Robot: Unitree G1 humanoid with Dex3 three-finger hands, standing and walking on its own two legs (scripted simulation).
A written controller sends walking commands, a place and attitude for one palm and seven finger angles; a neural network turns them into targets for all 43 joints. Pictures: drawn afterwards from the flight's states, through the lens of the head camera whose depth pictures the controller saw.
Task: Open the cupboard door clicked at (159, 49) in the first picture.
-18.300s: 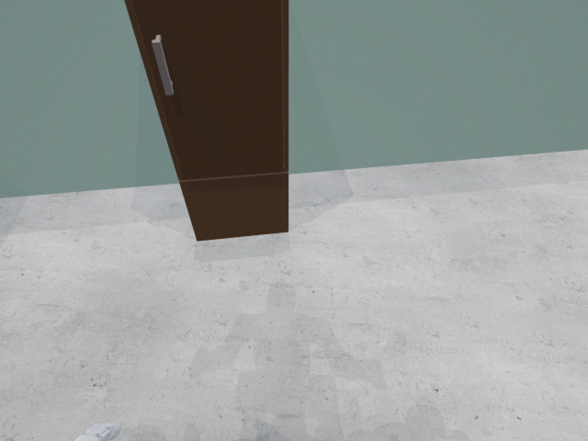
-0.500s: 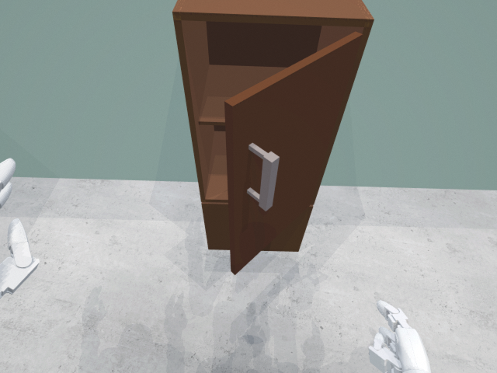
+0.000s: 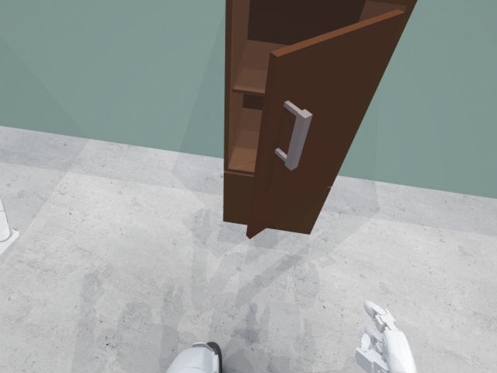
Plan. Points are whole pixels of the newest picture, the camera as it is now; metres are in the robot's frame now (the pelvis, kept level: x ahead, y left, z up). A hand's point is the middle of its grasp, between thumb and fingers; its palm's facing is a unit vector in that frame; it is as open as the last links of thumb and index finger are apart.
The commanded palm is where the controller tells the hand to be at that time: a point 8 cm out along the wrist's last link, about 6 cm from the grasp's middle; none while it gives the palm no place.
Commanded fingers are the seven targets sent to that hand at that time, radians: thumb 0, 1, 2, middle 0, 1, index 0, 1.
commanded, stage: step back with the hand held close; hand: left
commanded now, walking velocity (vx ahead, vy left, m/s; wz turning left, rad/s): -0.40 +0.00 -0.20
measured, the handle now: (290, 136) +0.54 -0.04 +0.07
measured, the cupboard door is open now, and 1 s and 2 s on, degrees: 46 46 46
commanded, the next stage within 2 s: stop stepping back and stand still in 0.02 s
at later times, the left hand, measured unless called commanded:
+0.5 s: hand out of the picture +0.14 +0.24 +0.20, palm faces +0.23 -0.82 -0.53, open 7.4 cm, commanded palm +0.09 +0.29 +0.20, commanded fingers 0.00 0.90 0.90 -0.20 -0.30 -0.20 -0.30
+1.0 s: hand (8, 334) +0.13 +0.24 +0.17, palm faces +0.23 -0.83 -0.51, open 7.4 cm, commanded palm none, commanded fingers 0.00 0.90 0.90 -0.20 -0.30 -0.20 -0.30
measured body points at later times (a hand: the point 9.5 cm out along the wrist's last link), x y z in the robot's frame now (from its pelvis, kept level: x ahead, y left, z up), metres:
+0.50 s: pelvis -0.10 +0.02 +0.03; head -0.08 +0.04 +0.48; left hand +0.12 +0.29 +0.22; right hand +0.02 -0.24 -0.04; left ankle -0.07 +0.11 -0.71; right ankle -0.10 -0.06 -0.69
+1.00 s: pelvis -0.12 +0.02 +0.02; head -0.12 +0.01 +0.47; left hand +0.11 +0.28 +0.19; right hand -0.02 -0.27 -0.07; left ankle -0.10 +0.14 -0.71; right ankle -0.12 -0.05 -0.71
